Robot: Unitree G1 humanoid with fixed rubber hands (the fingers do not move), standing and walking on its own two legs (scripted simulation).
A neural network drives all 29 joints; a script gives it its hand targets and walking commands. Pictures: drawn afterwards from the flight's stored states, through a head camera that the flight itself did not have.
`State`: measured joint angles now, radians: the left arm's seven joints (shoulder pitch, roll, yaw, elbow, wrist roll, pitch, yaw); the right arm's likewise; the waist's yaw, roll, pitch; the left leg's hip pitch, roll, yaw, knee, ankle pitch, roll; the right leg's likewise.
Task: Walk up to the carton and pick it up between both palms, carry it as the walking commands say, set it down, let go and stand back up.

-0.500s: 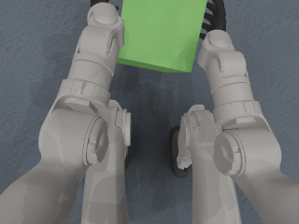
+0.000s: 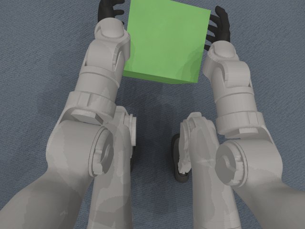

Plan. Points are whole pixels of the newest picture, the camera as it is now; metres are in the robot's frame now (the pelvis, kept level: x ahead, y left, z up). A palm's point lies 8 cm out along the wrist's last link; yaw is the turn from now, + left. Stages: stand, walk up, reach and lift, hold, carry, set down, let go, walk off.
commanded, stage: reach and lift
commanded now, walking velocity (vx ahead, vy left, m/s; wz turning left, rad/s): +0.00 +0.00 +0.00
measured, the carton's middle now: (157, 50) +0.52 +0.02 -0.16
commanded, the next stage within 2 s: none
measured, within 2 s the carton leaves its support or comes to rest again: neither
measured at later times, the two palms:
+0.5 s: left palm (102, 13) +0.51 +0.13 +0.01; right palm (233, 40) +0.49 -0.10 +0.00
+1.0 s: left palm out of the picture +0.49 +0.14 +0.08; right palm (259, 29) +0.47 -0.10 +0.07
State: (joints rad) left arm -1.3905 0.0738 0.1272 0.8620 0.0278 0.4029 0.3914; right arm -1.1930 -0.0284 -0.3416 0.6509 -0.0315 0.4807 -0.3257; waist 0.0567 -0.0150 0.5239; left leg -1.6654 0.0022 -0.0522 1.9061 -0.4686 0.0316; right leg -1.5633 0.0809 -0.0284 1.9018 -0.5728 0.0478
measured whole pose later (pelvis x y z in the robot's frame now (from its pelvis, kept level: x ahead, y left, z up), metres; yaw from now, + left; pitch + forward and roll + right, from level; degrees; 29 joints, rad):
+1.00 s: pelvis +0.00 +0.01 +0.10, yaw +1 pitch +4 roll -6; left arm -1.22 -0.01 0.13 0.77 0.03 0.45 0.45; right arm -1.04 0.00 -0.36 0.60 -0.08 0.51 -0.26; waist 0.06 0.01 0.52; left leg -1.23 0.00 -0.06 1.57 -0.42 0.03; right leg -1.12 0.08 -0.02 1.53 -0.49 0.05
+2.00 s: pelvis +0.06 +0.02 +0.23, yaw +3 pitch +5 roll -6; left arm -0.85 -0.20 0.27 0.86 0.25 0.45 0.43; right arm -0.71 0.13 -0.54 0.74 -0.31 0.47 -0.11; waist 0.02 0.00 0.02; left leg -0.81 0.00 -0.07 1.05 -0.33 0.03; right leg -0.68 0.08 0.01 0.95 -0.37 0.04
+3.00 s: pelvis +0.09 +0.02 +0.28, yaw +2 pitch -5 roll -4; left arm -0.67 -0.25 0.27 0.72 0.26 0.63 0.40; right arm -0.53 0.17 -0.42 0.62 -0.26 0.67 -0.13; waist 0.02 -0.03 -0.03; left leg -0.38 0.00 -0.02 0.73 -0.26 0.03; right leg -0.27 0.06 0.07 0.62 -0.27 0.03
